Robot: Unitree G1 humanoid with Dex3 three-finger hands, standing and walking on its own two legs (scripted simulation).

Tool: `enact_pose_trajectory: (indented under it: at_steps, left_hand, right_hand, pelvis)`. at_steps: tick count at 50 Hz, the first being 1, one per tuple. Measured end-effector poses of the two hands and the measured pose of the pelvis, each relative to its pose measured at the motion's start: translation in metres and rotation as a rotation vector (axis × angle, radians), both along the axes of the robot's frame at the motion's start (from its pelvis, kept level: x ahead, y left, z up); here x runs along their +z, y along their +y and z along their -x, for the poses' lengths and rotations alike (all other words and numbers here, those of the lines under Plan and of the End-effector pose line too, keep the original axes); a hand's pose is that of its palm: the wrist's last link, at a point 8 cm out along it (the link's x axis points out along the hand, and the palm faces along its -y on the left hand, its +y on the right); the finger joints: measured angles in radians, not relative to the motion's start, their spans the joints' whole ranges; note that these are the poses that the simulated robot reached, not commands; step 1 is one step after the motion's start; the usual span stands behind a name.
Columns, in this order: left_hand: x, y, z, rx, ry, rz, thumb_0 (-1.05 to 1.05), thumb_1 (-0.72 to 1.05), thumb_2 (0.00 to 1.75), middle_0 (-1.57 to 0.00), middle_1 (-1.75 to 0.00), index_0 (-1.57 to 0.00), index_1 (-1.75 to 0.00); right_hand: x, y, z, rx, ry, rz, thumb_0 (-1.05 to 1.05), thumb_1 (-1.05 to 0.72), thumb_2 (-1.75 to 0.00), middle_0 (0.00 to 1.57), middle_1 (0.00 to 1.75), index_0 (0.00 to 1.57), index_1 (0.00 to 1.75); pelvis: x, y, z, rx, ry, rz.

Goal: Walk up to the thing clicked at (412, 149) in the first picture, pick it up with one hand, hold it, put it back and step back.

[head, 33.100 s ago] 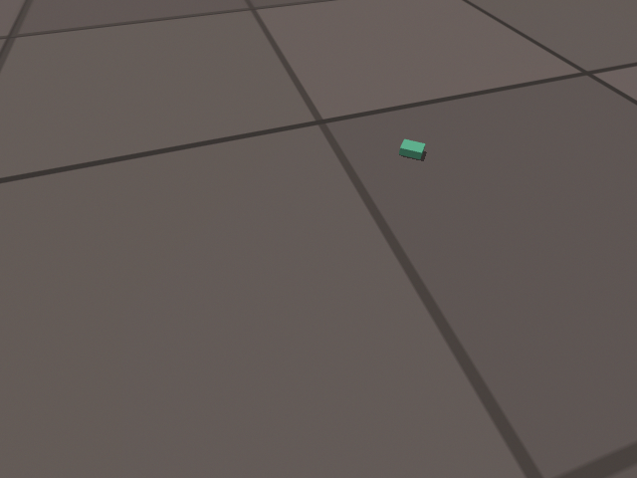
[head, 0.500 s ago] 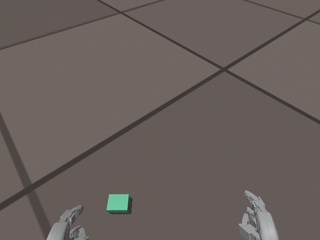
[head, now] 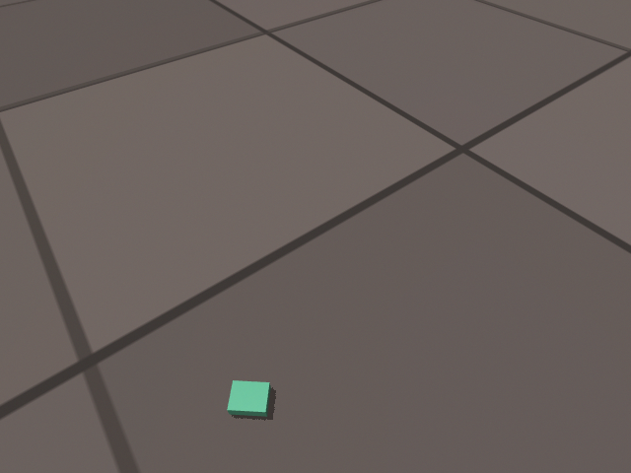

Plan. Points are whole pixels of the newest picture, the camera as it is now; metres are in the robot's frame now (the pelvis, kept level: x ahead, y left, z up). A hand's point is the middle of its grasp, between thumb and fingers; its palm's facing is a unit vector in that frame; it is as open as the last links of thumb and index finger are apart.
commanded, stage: stand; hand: left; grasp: from above
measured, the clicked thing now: (249, 398) +0.46 +0.22 -0.74
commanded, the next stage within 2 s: none
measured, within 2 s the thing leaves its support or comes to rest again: neither
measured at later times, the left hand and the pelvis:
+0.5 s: hand out of the picture +0.03 +0.23 -0.15, palm faces +0.03 -0.94 -0.33, open 7.4 cm; pelvis -0.01 +0.00 +0.02, yaw +0 degrees
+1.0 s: hand out of the picture +0.05 +0.23 -0.14, palm faces +0.01 -0.95 -0.33, open 7.4 cm; pelvis +0.00 -0.01 +0.02, yaw +0 degrees
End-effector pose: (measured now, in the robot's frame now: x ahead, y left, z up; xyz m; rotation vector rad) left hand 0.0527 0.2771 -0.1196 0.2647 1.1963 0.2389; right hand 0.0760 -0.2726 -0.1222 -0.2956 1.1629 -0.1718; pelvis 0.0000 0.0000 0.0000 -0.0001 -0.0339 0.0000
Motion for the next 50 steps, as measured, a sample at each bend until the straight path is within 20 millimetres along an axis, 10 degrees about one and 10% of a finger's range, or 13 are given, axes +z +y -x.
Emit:
enact_pose_trajectory:
  at_steps: [27,50]
  left_hand:
    - [0.009,0.002,0.026,0.015,0.081,0.003,0.00,0.90,0.90,-0.21,-0.30,-0.20,-0.30]
    - [0.012,-0.002,0.007,-0.003,0.085,0.002,0.00,0.90,0.90,-0.21,-0.30,-0.20,-0.30]
  right_hand:
    - [0.010,-0.013,0.035,-0.044,0.090,0.000,0.00,-0.91,-0.90,0.20,0.30,0.21,0.30]
    - [0.009,-0.019,0.025,-0.034,0.103,-0.006,0.00,-0.91,-0.90,0.20,0.30,0.21,0.30]
  pelvis:
    - [0.016,-0.005,0.013,0.003,-0.040,0.002]
    - [0.018,-0.010,0.004,-0.001,-0.022,0.000]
